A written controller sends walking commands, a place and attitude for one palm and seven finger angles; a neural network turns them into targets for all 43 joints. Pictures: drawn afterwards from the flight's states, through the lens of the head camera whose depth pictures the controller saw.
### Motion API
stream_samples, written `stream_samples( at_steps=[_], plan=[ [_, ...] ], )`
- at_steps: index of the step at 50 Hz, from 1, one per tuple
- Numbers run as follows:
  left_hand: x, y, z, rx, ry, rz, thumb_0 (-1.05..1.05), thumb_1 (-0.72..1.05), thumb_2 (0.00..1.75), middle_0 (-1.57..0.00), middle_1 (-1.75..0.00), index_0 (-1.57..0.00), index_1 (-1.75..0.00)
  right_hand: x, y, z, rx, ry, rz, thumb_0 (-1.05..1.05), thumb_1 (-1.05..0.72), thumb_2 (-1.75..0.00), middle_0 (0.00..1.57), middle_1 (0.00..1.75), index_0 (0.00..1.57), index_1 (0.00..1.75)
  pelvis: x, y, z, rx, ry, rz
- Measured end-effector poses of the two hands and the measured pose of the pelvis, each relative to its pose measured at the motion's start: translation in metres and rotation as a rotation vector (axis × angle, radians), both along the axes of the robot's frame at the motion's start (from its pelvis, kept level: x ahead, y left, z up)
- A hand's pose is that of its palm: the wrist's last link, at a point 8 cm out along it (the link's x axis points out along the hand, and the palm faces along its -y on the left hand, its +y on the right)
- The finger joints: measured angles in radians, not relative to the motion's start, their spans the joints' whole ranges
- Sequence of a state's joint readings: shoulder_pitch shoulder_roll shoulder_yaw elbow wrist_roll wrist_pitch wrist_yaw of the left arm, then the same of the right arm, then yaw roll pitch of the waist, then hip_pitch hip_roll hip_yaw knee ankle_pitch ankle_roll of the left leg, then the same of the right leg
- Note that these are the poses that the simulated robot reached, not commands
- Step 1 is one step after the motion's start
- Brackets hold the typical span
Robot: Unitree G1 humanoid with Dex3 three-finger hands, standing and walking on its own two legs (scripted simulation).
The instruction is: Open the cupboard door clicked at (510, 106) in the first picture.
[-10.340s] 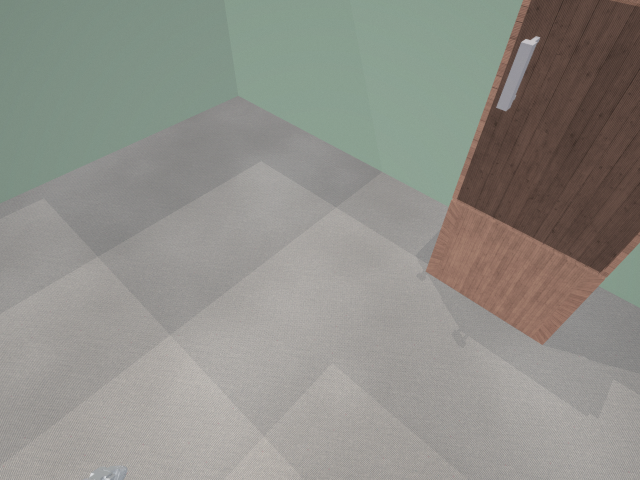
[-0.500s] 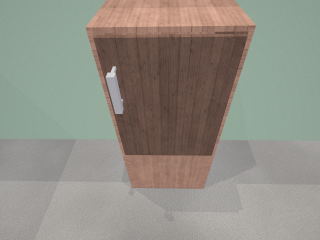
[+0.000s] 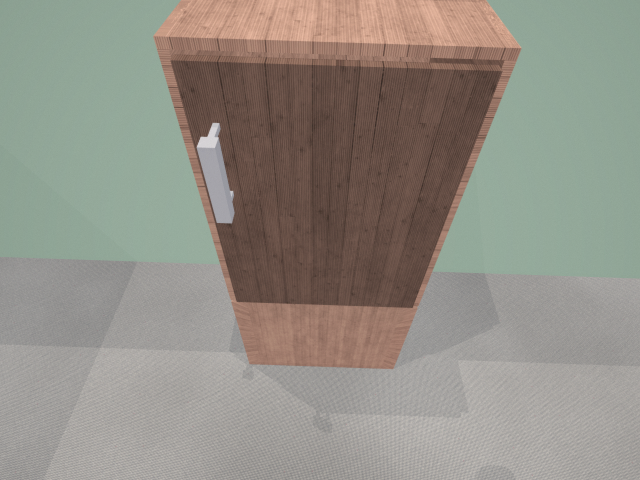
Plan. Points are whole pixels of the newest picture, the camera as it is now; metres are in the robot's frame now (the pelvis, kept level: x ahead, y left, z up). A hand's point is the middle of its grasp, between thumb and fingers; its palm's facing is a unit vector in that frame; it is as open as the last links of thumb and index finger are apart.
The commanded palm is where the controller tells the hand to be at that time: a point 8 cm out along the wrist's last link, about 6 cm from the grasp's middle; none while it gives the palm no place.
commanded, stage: look again from close up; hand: left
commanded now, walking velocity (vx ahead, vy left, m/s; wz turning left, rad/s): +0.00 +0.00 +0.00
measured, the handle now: (220, 174) +0.53 +0.20 +0.08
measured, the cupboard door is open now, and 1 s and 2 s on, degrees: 0 0 0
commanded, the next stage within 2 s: raise the hand with hooked fingers in 0.20 s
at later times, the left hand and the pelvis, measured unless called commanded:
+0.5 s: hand (182, 414) +0.20 +0.18 -0.02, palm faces +0.27 -0.96 -0.10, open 7.6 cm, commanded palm +0.12 +0.23 -0.05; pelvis +0.00 -0.02 -0.02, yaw +3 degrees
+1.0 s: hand (163, 413) +0.19 +0.20 +0.00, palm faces +0.01 -1.00 -0.04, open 10.3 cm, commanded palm +0.16 +0.26 +0.01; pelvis -0.03 -0.03 -0.06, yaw +3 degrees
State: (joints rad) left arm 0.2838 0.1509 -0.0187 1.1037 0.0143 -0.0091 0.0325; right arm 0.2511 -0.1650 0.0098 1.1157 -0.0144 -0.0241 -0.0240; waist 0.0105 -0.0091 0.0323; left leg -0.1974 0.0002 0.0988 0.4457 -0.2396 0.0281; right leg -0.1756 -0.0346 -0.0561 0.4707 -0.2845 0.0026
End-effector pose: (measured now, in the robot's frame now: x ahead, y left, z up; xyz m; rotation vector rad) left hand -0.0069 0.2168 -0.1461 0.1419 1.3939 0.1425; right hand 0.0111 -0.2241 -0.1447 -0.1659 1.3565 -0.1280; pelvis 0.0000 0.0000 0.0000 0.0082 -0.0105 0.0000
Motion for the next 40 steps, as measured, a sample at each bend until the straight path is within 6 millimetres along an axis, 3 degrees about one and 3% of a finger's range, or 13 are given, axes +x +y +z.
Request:
stream_samples(
  at_steps=[16, 18, 24, 27, 30, 34, 37, 40],
  plan=[
    [0.018, -0.003, 0.001, 0.022, -0.025, 0.001, 0.00, 0.90, 0.90, -0.20, -0.30, -0.20, -0.30, 0.014, -0.011, 0.000, -0.005, -0.003, 0.002, 0.01, -0.92, -0.90, 0.20, 0.30, 0.20, 0.30, 0.009, -0.009, 0.000, -0.004, 0.003, 0.003],
    [0.045, 0.005, 0.021, 0.048, -0.195, 0.087, 0.01, 0.92, 0.90, -0.20, -0.30, -0.20, -0.30, 0.024, -0.015, 0.005, -0.021, -0.102, -0.001, 0.01, -0.92, -0.90, 0.20, 0.30, 0.20, 0.30, 0.008, -0.010, -0.001, -0.001, 0.003, 0.004],
    [0.157, 0.014, 0.131, 0.103, -0.989, 0.091, 0.02, 0.88, 0.88, -0.20, -0.33, -0.20, -0.34, 0.088, -0.032, 0.023, -0.053, -0.500, 0.034, 0.02, -0.91, -0.90, 0.20, 0.30, 0.20, 0.30, -0.002, -0.014, -0.012, 0.003, 0.051, 0.047],
    [0.182, 0.006, 0.154, 0.023, -1.275, 0.009, 0.01, 0.82, 0.86, -0.20, -0.37, -0.20, -0.37, 0.122, -0.042, 0.033, -0.065, -0.652, 0.070, 0.02, -0.91, -0.90, 0.20, 0.30, 0.20, 0.30, -0.011, -0.019, -0.026, 0.007, 0.114, 0.032],
    [0.179, -0.005, 0.148, -0.066, -1.417, -0.116, 0.01, 0.75, 0.83, -0.20, -0.40, -0.20, -0.41, 0.152, -0.053, 0.042, -0.081, -0.778, 0.111, 0.01, -0.91, -0.90, 0.20, 0.30, 0.20, 0.30, -0.020, -0.025, -0.046, 0.008, 0.162, 0.021],
    [0.152, 0.000, 0.116, -0.118, -1.355, -0.116, 0.00, 0.66, 0.80, -0.22, -0.46, -0.22, -0.46, 0.180, -0.059, 0.049, -0.107, -0.874, 0.146, 0.01, -0.91, -0.90, 0.20, 0.30, 0.20, 0.30, -0.026, -0.031, -0.065, 0.010, 0.186, 0.023],
    [0.131, 0.014, 0.106, -0.071, -1.304, -0.037, 0.01, 0.58, 0.77, -0.22, -0.50, -0.22, -0.51, 0.189, -0.056, 0.048, -0.115, -0.893, 0.171, 0.01, -0.91, -0.90, 0.20, 0.30, 0.20, 0.30, -0.027, -0.034, -0.070, -0.005, 0.186, 0.036],
    [0.123, 0.024, 0.116, -0.011, -1.339, -0.019, 0.01, 0.51, 0.74, -0.23, -0.55, -0.23, -0.55, 0.187, -0.047, 0.041, -0.108, -0.866, 0.199, 0.01, -0.91, -0.90, 0.20, 0.30, 0.20, 0.30, -0.027, -0.035, -0.072, -0.023, 0.183, 0.050]
  ],
)
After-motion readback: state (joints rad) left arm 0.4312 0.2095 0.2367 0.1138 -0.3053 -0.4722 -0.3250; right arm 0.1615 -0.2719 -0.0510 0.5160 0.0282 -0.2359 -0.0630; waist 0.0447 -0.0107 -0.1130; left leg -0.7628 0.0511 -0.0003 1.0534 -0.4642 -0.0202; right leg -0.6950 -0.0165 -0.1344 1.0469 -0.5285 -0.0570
